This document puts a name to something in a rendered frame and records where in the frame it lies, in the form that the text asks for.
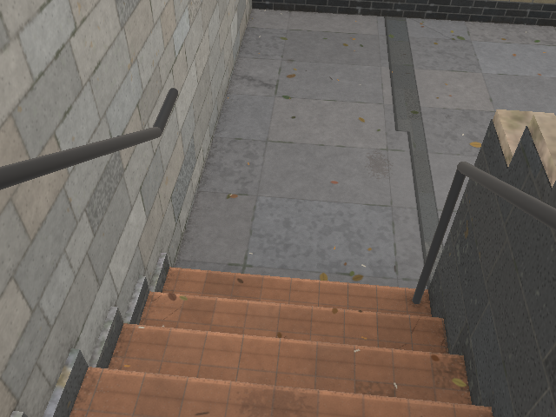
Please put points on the stairs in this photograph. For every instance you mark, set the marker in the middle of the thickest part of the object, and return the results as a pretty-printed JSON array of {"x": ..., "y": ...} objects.
[{"x": 222, "y": 344}]

